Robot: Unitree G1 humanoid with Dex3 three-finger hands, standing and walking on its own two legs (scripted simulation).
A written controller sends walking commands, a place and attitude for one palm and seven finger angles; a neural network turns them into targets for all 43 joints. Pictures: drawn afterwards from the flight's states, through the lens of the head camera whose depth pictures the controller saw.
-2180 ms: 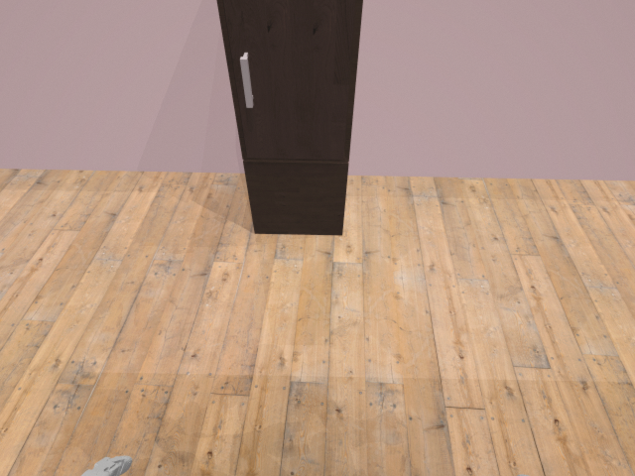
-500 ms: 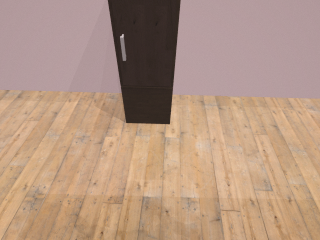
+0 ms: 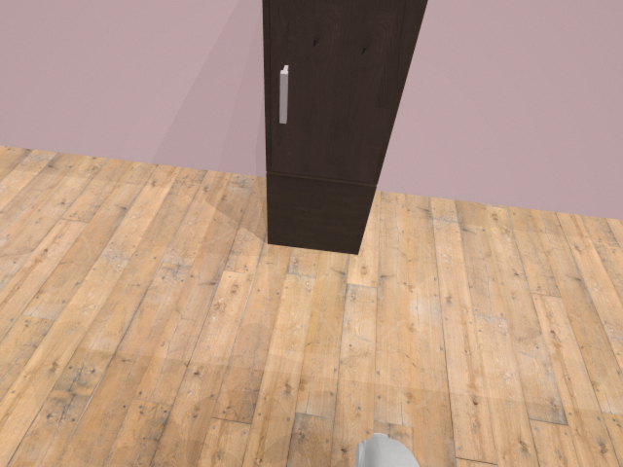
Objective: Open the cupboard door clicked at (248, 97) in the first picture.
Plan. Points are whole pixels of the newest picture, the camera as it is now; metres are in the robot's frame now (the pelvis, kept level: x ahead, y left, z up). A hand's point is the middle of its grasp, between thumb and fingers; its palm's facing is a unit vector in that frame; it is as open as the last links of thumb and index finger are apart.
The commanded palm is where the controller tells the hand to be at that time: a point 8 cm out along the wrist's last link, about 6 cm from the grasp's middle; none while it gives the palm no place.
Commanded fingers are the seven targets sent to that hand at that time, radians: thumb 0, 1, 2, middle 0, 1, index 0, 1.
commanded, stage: walk to a spot facing it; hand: left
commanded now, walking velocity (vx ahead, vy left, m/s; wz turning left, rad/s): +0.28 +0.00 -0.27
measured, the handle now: (284, 94) +1.02 +0.11 -0.06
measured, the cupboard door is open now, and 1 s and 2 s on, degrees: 0 0 0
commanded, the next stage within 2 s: take the last steps up to it in 0.06 s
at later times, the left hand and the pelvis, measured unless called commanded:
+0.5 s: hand (221, 412) +0.23 +0.14 -0.18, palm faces -0.01 -0.98 -0.20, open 7.3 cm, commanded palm none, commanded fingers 0.00 0.90 0.90 -0.20 -0.30 -0.20 -0.30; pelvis +0.21 -0.03 -0.01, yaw -3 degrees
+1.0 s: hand (223, 309) +0.42 +0.18 -0.18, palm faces -0.04 -0.99 -0.16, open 7.3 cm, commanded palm none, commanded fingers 0.00 0.90 0.90 -0.20 -0.30 -0.20 -0.30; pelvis +0.38 +0.00 +0.00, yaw -6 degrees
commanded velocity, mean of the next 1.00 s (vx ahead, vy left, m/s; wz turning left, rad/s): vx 0.25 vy -0.01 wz -0.07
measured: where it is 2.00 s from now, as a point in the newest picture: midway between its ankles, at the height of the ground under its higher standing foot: (298, 416)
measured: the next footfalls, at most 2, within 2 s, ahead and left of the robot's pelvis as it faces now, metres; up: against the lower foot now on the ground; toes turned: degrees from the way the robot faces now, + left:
right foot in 0.22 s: +0.26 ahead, -0.10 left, +0.00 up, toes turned -9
left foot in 0.72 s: +0.40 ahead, +0.11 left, +0.00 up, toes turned +6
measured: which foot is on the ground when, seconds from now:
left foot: down 0.00-0.24, up 0.26-0.70, down 0.72-1.00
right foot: up 0.00-0.20, down 0.22-0.72, up 0.74-1.00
